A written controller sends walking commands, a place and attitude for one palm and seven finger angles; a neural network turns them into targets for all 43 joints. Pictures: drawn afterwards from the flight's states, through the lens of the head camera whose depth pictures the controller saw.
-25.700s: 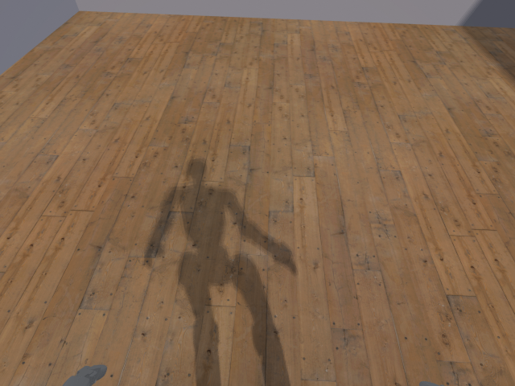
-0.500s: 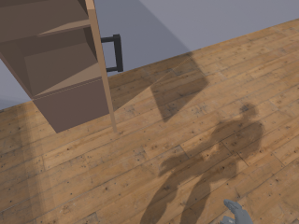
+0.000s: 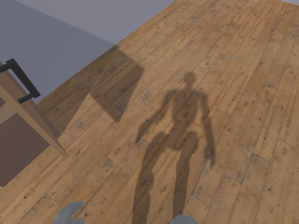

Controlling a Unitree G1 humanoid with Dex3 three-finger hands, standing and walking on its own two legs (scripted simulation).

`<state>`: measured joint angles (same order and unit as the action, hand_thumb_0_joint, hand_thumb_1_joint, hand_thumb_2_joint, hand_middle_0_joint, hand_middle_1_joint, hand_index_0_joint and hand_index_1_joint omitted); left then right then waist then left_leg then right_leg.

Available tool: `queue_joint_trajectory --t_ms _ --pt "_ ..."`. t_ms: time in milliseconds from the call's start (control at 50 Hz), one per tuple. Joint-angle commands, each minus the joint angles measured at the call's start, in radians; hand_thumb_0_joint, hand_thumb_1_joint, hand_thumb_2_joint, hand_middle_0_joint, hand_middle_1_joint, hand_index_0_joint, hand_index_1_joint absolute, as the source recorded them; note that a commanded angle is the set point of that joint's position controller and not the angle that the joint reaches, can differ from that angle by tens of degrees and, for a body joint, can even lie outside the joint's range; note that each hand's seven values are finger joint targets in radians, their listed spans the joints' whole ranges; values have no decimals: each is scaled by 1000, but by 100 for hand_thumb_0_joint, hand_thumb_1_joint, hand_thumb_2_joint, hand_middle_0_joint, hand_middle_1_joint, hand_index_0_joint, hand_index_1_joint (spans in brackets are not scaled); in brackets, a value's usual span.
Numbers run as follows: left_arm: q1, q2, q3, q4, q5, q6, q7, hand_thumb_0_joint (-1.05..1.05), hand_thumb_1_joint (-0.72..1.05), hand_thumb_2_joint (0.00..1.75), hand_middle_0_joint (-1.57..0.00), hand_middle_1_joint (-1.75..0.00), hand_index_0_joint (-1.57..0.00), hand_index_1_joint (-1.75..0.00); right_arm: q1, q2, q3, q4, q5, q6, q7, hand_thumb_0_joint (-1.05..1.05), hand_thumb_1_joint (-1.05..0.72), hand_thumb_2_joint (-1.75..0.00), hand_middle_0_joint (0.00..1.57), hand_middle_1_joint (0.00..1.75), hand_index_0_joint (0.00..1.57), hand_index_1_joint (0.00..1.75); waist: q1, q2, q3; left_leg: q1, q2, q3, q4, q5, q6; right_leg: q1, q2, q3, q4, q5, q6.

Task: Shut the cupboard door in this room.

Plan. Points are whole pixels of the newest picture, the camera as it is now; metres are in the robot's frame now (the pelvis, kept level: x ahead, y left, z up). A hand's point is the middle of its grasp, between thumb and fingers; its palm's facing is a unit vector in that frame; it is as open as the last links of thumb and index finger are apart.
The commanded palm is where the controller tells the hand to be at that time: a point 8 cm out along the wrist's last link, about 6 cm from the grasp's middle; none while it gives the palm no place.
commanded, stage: walk around to get in front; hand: left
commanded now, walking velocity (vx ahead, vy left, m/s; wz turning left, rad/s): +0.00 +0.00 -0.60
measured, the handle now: (17, 83) +0.46 +0.38 +0.09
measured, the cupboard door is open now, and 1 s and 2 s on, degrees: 78 78 78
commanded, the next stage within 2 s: none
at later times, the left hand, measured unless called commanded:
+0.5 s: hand out of the picture +0.11 +0.18 -0.15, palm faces -0.20 -0.95 -0.25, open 7.4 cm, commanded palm none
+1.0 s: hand (111, 189) +0.23 +0.13 -0.15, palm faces -0.56 -0.79 -0.25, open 7.4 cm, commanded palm none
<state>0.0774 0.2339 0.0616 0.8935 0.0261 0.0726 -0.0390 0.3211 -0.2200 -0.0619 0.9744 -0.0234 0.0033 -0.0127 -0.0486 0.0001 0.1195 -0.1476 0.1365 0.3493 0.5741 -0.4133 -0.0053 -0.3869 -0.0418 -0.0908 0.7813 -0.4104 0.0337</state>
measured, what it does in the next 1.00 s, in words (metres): steps on the spot, turning right: right foot, then left foot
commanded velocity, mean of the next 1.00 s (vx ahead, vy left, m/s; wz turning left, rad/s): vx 0.00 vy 0.00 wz -0.60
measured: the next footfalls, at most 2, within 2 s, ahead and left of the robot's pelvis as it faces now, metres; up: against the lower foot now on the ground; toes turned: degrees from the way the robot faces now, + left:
right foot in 0.04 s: +0.05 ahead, -0.11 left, +0.00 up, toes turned -7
left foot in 0.58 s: +0.10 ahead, +0.11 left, +0.00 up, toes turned -18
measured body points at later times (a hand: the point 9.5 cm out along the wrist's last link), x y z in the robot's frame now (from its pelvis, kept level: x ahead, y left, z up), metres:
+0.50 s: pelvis +0.02 -0.01 +0.01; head +0.07 -0.03 +0.45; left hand +0.12 +0.23 -0.14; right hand +0.10 -0.29 -0.13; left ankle +0.06 +0.13 -0.69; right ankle +0.01 -0.11 -0.73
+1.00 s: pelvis +0.02 +0.01 +0.00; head +0.06 -0.02 +0.45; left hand +0.26 +0.17 -0.13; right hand -0.10 -0.23 -0.14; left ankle +0.06 +0.12 -0.73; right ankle -0.05 -0.10 -0.70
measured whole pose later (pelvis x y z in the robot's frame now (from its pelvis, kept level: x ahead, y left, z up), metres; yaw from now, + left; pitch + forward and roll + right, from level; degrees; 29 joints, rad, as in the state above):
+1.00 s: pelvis +0.02 +0.01 +0.00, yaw -36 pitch +0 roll -1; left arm 0.13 0.26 0.08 0.90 0.02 0.08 -0.04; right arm 0.25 -0.22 -0.06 0.92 -0.02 0.01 -0.01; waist -0.01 0.01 0.11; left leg -0.18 0.16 0.28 0.56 -0.34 -0.02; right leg -0.40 -0.06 -0.07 0.83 -0.43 0.06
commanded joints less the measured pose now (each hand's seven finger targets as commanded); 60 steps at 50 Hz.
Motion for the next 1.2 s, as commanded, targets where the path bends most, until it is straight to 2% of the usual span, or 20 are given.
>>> queue_joint_trajectory --t_ms 0,20,40,100,180,400,500,520,540,560,580,640,740,900,980,1000,1020,1040,1060,1180 --pt "214 188 42 -31 2 -65 26 0 90 90 -20 -30 -20 -30 7 -173 -44 -79 17 -14 1 0 -90 -90 20 30 20 30 132 -61 -272 -103 177 -90 319 633 -19 414 -105 141 -359 468 -89" --pt "282 306 68 -11 -3 -68 44 0 90 90 -20 -30 -20 -30 -46 -91 -17 -139 19 -4 5 0 -90 -90 20 30 20 30 154 -327 -294 -428 -17 -110 594 -187 -88 558 -372 530 -341 1022 -220" --pt "294 296 66 2 -25 -61 56 0 90 90 -20 -30 -20 -30 -96 -110 -16 -151 20 12 -12 0 -90 -90 20 30 20 30 154 -243 -287 -437 -24 -285 672 -263 -71 499 -388 477 -331 1107 -280" --pt "110 208 45 -57 -22 -52 66 0 90 90 -20 -30 -20 -30 -118 -108 -22 -121 10 29 -7 0 -90 -90 20 30 20 30 85 -138 -138 -447 16 -343 674 -54 -76 313 -246 361 -384 690 -220" --pt "66 188 38 -71 -15 -67 56 0 90 90 -20 -30 -20 -30 -74 -105 -25 -96 5 38 -3 0 -90 -90 20 30 20 30 40 -110 -126 -374 -13 -344 588 44 -92 198 -172 315 -419 593 -179" --pt "189 202 53 -44 -6 -63 53 0 90 90 -20 -30 -20 -30 -258 -99 -16 -171 15 20 -11 0 -90 -90 20 30 20 30 98 -153 -172 -364 -83 -362 333 -16 -90 287 -149 490 -373 669 -226" --pt "126 210 59 -50 -8 -51 57 0 90 90 -20 -30 -20 -30 -178 -99 -15 -160 28 4 -20 0 -90 -90 20 30 20 30 48 -152 -212 -120 -120 -359 -10 62 -62 198 -118 540 -302 686 -181" --pt "100 201 56 -56 -14 -47 57 0 90 90 -20 -30 -20 -30 -118 -114 -20 -140 29 -3 -23 0 -90 -90 20 30 20 30 15 -126 -232 26 -103 -361 -149 171 -53 111 -78 515 -252 594 -138" --pt "115 146 45 -68 -24 -43 53 0 90 90 -20 -30 -20 -30 -90 -177 -29 -134 21 -14 -27 0 -90 -90 20 30 20 30 8 49 -257 186 53 -498 -264 221 -11 -45 35 417 -140 345 -80" --pt "146 103 35 -75 -27 -42 40 0 90 90 -20 -30 -20 -30 -98 -261 -46 -150 11 -12 -25 0 -90 -90 20 30 20 30 21 309 -235 242 312 -718 -293 394 74 -227 134 245 84 -174 -15" --pt "139 133 39 -70 -12 -38 41 0 90 90 -20 -30 -20 -30 -111 -266 -44 -167 11 1 -19 0 -90 -90 20 30 20 30 16 243 -198 121 369 -692 -270 435 136 -197 79 202 254 -208 3" --pt "164 150 63 -31 1 -26 18 0 90 90 -20 -30 -20 -30 -233 -169 -20 -200 0 -7 -24 0 -90 -90 20 30 20 30 77 176 -99 -22 210 -477 -277 402 120 -186 40 160 440 -63 31" --pt "128 99 46 -40 -8 -21 5 0 90 90 -20 -30 -20 -30 -119 -162 -28 -159 4 -17 -20 0 -90 -90 20 30 20 30 47 159 -124 96 171 -335 -226 582 123 -217 11 97 406 7 54" --pt "8 67 27 -80 -8 -22 1 0 90 90 -20 -30 -20 -30 -40 -184 -49 -111 -3 -13 -9 0 -90 -90 20 30 20 30 2 209 -104 75 222 -245 -183 632 129 -95 -15 12 98 -30 39" --pt "53 81 26 -72 -9 -37 6 0 90 90 -20 -30 -20 -30 -57 -203 -60 -101 -3 -9 -2 0 -90 -90 20 30 20 30 30 200 -146 52 234 -192 -65 645 80 64 16 -23 -143 49 -2" --pt "112 101 32 -57 -8 -47 10 0 90 90 -20 -30 -20 -30 -64 -202 -59 -101 0 -8 -1 0 -90 -90 20 30 20 30 70 145 -175 6 216 -156 41 616 35 183 15 -20 -280 175 -16" --pt "204 187 46 -33 -1 -63 20 0 90 90 -20 -30 -20 -30 -47 -172 -50 -112 11 -5 6 0 -90 -90 20 30 20 30 115 -58 -240 -166 166 -109 245 442 -29 408 -104 131 -382 406 -65" --pt "272 308 70 -13 -1 -69 38 0 90 90 -20 -30 -20 -30 -104 -85 -20 -170 11 1 10 0 -90 -90 20 30 20 30 150 -362 -240 -451 -2 -121 498 -205 -84 503 -357 491 -384 866 -175" --pt "292 305 70 -4 -20 -61 51 0 90 90 -20 -30 -20 -30 -139 -110 -19 -182 15 17 -8 0 -90 -90 20 30 20 30 155 -294 -258 -457 -11 -281 596 -265 -71 463 -387 458 -355 1006 -248" --pt "60 192 40 -71 -17 -61 55 0 90 90 -20 -30 -20 -30 -95 -119 -27 -107 4 37 0 0 -90 -90 20 30 20 30 51 -141 -149 -385 -4 -331 577 38 -90 230 -185 300 -416 569 -177"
